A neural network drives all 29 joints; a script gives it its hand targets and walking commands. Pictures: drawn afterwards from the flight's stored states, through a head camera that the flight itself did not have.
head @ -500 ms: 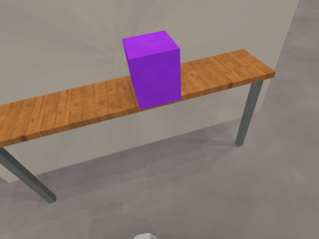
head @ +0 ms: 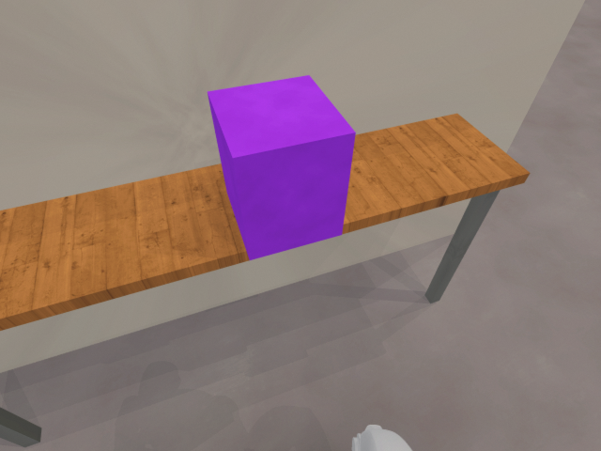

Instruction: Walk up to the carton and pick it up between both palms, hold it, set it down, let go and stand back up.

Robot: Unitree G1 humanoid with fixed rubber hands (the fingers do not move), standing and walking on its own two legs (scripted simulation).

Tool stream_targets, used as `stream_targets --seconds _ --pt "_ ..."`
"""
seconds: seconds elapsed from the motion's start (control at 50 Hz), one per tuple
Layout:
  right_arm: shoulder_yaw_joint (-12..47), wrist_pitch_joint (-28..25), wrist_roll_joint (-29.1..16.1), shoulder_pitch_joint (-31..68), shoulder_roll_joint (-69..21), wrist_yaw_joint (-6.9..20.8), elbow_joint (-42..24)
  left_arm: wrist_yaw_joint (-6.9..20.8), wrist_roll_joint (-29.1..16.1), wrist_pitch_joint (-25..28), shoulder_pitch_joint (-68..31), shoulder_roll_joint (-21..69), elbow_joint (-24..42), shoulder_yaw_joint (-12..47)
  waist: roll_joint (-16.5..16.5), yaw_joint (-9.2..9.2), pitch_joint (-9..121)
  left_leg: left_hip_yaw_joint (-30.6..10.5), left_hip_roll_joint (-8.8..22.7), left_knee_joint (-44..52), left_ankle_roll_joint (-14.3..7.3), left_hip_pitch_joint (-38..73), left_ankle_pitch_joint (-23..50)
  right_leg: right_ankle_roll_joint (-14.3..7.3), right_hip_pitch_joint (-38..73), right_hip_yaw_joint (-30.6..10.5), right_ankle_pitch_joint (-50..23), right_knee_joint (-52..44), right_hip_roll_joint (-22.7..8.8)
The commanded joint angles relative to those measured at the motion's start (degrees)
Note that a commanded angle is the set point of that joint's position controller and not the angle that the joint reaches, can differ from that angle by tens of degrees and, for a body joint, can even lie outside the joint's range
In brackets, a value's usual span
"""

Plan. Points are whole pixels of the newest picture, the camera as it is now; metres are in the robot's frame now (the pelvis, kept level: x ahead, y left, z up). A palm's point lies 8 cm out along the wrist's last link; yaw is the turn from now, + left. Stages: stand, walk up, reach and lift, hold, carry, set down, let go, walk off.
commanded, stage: walk up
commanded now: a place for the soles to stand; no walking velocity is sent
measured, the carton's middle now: (279, 168) +0.63 +0.06 +0.01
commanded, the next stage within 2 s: none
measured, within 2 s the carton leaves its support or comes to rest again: neither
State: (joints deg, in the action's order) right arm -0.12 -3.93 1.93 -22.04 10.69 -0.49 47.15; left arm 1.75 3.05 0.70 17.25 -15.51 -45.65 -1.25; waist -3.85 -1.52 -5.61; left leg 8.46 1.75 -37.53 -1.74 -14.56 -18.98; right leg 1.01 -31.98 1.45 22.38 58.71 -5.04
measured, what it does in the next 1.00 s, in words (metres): walks ahead: right foot, then left foot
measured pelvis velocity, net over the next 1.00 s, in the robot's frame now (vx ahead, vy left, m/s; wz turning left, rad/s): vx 0.14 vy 0.00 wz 0.09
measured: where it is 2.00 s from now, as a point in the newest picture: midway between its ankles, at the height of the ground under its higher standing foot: outside the picture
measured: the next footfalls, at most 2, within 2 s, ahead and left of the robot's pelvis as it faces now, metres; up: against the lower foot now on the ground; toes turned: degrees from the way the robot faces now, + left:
right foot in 0.14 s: +0.21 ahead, -0.14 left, +0.00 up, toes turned -4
left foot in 0.42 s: +0.18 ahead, +0.11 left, +0.00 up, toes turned +6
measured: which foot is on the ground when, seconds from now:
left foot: down 0.00-0.14, up 0.16-0.40, down 0.42-1.00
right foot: up 0.00-0.12, down 0.14-1.00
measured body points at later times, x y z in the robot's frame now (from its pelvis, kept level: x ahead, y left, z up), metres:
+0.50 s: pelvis +0.12 -0.01 -0.01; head +0.14 +0.00 +0.44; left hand +0.19 +0.22 -0.15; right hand +0.21 -0.25 -0.14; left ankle +0.14 +0.10 -0.72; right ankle +0.17 -0.14 -0.72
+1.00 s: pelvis +0.14 +0.00 +0.02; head +0.15 +0.00 +0.46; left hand +0.18 +0.24 -0.13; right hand +0.25 -0.23 -0.13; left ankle +0.14 +0.10 -0.72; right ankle +0.17 -0.14 -0.72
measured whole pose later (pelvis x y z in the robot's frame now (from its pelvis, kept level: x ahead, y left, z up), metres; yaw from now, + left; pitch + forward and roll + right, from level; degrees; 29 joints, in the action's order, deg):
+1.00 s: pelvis +0.14 +0.00 +0.02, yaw +5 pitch -2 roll -1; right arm 2.1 -0.5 -0.7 -10.1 12.4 0.1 55.3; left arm 0.1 0.3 -0.2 11.1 -12.8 -57.2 2.6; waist 0.4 0.6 -4.0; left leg 0.2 0.0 -31.6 -0.9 -13.0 -16.1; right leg 1.4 -12.3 8.2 14.1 29.4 -4.7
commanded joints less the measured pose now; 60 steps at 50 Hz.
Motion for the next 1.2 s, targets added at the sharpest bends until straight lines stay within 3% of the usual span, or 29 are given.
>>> stream_targets --seconds 0.0,0.04,0.08,0.1,0.12,0.14,0.16,0.18,0.22,0.26,0.3,0.32,0.36,0.38,0.4,0.42,0.44,0.48,0.52,0.56,0.6,0.78,1.18 --pt "-3.05 -1.10 0.30 -1.40 11.78 -0.23 -2.09 0.73 -0.18 1.38 1.05 -1.42 4.16 -0.54 10.47 0.28 -2.23 -18.44 17.52 23.78 -11.37 -4.01 -7.79 -0.79 1.28 -1.05 -6.80 -8.44 -1.59" --pt "-2.64 -0.38 0.38 0.98 11.57 0.09 -1.81 0.42 -0.42 1.86 0.86 -0.12 3.77 -0.59 10.42 1.62 -2.51 -12.62 14.96 19.01 -9.49 -8.99 0.22 -2.21 10.55 1.52 -11.01 -14.21 0.88" --pt "-1.74 0.67 0.62 1.29 10.89 0.52 -1.34 -0.45 -0.19 2.55 4.45 -0.39 2.69 -1.00 6.39 3.94 -0.35 -8.29 12.07 9.57 -7.04 -12.88 7.89 -3.40 22.33 5.15 -16.22 -20.89 4.12" --pt "-0.92 1.16 0.82 -0.97 9.68 0.83 -0.77 -1.05 -0.27 2.98 7.55 -1.89 2.28 -1.39 3.28 4.97 1.45 -7.52 10.06 4.21 -5.08 -13.78 8.77 -4.04 26.90 2.97 -17.25 -23.35 4.34" --pt "0.52 1.32 0.60 -3.48 6.34 1.11 -0.95 -1.70 0.12 3.24 10.48 -5.14 2.64 -2.58 -5.22 6.13 4.68 -3.52 5.60 -8.54 -1.89 -14.84 4.88 -5.55 30.32 -8.79 -19.16 -28.51 -4.43" --pt "0.98 2.18 -0.67 -8.29 5.38 0.95 -2.02 -2.39 -1.17 2.73 10.20 -9.88 4.55 -3.59 -12.18 4.90 8.79 -2.13 -1.83 -24.04 1.78 -15.08 -14.96 -12.67 28.02 -31.01 -13.87 -38.94 -18.91" --pt "-0.44 3.79 -0.39 -5.71 8.51 0.42 -2.01 -3.15 -3.18 1.71 9.57 -10.39 3.73 -4.13 -6.79 5.70 7.15 -7.25 -0.17 -29.61 2.27 -16.73 -21.57 -16.87 25.59 -34.93 -3.75 -42.31 -20.61" --pt "-0.60 4.34 -0.13 -2.72 8.88 0.25 -3.01 -3.65 -3.44 1.15 7.87 -9.89 4.05 -3.73 -6.13 6.10 3.80 -9.09 0.36 -32.79 2.54 -21.10 -20.61 -18.14 24.76 -33.10 -0.16 -43.08 -20.06" --pt "-0.75 4.13 -0.29 -1.46 8.76 -0.23 -2.93 -4.18 -2.25 0.92 4.22 -7.68 4.41 -2.82 -6.09 5.44 2.82 -11.09 2.26 -30.66 2.96 -22.38 -17.63 -17.68 23.57 -26.49 -2.07 -42.40 -18.74" --pt "-0.76 3.87 -0.32 -3.45 7.68 -0.37 -1.67 -4.11 -1.71 1.49 -0.55 -4.88 4.56 -1.61 -4.94 2.84 5.00 -11.70 3.27 -23.01 3.42 -14.00 -15.05 -15.62 18.83 -18.34 -11.13 -40.49 -16.72" --pt "-0.52 3.81 -0.56 -4.51 5.62 -0.29 -0.48 -3.80 -1.38 1.71 -4.09 -4.59 4.30 -1.24 -5.29 1.13 6.71 -9.44 2.66 -14.26 3.21 -6.00 -11.11 -14.09 15.49 -11.14 -23.14 -36.59 -14.50" --pt "-0.56 3.69 -0.69 -4.66 4.89 -0.22 -0.01 -3.53 -1.35 1.46 -5.81 -4.69 4.09 -1.10 -5.42 0.40 7.27 -7.92 1.95 -9.76 2.78 -1.94 -7.06 -12.83 13.76 -8.02 -26.63 -34.32 -13.12" --pt "-1.10 3.02 -0.47 -5.02 4.73 -0.08 0.33 -2.87 -1.79 0.56 -8.85 -5.28 3.47 -0.26 -2.70 -1.82 8.28 -5.07 0.15 1.08 1.06 7.12 7.55 -10.17 8.78 -3.93 -25.32 -29.01 -11.21" --pt "-1.44 2.51 -0.38 -3.09 6.12 -0.14 -1.07 -2.46 -2.09 0.19 -8.48 -5.09 3.05 0.27 -0.66 -2.17 7.98 -7.79 0.73 5.30 -0.12 8.46 13.05 -8.38 6.56 -2.97 -21.84 -27.04 -10.11" --pt "-1.95 2.06 0.04 -1.21 8.48 -0.25 -2.76 -2.08 -2.88 0.00 -6.46 -2.85 3.10 1.09 5.81 -1.03 9.12 -17.53 6.84 8.43 -1.98 8.58 17.25 -5.53 4.91 -0.12 -14.68 -21.94 -6.73" --pt "-2.42 2.02 -1.94 4.23 12.01 -0.28 -4.38 -2.09 -4.19 -0.53 -3.12 -0.37 2.85 1.97 10.18 2.94 8.95 -28.35 15.67 14.93 -6.79 -2.82 15.15 -2.44 12.45 3.01 -0.64 -17.74 0.49" --pt "-2.80 2.43 -3.57 6.69 12.62 -0.27 -3.33 -2.47 -3.83 -1.37 -4.35 -0.66 1.31 1.71 9.32 2.29 6.23 -26.31 15.52 17.07 -9.16 -10.53 7.69 -2.11 19.10 1.61 2.81 -18.64 1.30" --pt "-1.58 2.89 -3.52 10.29 10.65 -0.06 -2.71 -2.29 -2.80 -1.07 -4.56 -0.84 -0.17 2.09 10.47 3.14 2.20 -20.00 9.99 17.04 -5.04 -12.61 2.42 -2.71 20.42 0.18 -3.97 -26.21 -0.03" --pt "-0.49 2.78 -3.10 8.54 8.79 0.22 -1.75 -2.08 -2.47 -0.15 -4.73 -3.17 -1.82 1.97 9.86 2.01 3.35 -16.48 6.86 13.94 -2.16 -8.12 8.40 -3.21 19.82 -1.52 -11.15 -29.06 -2.42" --pt "-0.43 2.35 -2.41 8.23 8.91 0.46 -0.73 -1.95 -2.54 0.45 -4.55 -3.77 -3.00 2.05 8.10 1.54 7.01 -15.38 6.37 10.65 -1.96 -1.33 17.36 -3.51 19.09 -0.89 -15.76 -29.20 -2.90" --pt "-0.53 2.18 -2.35 8.96 9.14 0.51 -0.31 -2.07 -2.55 0.61 -4.97 -3.63 -3.64 2.26 7.15 1.29 8.50 -15.01 6.39 9.80 -2.24 1.15 20.83 -3.65 19.48 -0.22 -17.51 -29.75 -2.99" --pt "-0.04 2.48 -2.64 12.04 9.65 0.32 2.11 -1.89 -2.68 0.12 -5.00 -4.47 -6.58 2.45 4.87 1.57 6.63 -15.05 5.68 12.37 -1.94 -0.01 17.89 -3.60 21.54 0.79 -16.03 -32.90 -3.55" --pt "0.76 2.37 -2.59 9.07 10.94 -0.06 8.10 -2.17 -2.94 -0.24 -5.45 -5.63 -11.41 2.41 4.78 1.73 4.61 -16.50 4.11 15.67 -1.30 -3.56 10.84 -3.77 24.00 1.29 -8.97 -36.33 -4.15"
